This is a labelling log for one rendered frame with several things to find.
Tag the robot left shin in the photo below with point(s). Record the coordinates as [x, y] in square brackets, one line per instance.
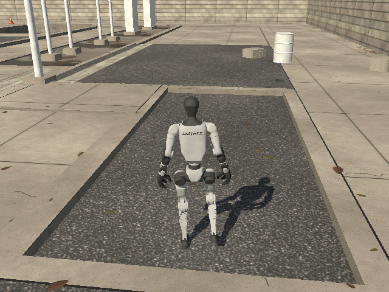
[183, 220]

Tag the left robot forearm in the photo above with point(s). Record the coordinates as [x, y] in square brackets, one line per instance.
[164, 164]

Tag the robot right hand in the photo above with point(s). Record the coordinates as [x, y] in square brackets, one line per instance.
[226, 176]

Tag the robot shin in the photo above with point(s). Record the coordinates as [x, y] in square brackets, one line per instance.
[212, 213]
[183, 220]

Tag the right robot upper arm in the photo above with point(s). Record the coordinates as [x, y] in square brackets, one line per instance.
[211, 127]

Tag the robot left hand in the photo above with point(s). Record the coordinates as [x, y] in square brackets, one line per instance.
[161, 179]

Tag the right robot forearm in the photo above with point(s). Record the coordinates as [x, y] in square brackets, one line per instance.
[222, 161]

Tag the robot right shin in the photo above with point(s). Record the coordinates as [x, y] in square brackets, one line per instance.
[212, 213]

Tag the left robot upper arm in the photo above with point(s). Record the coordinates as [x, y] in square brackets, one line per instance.
[173, 129]

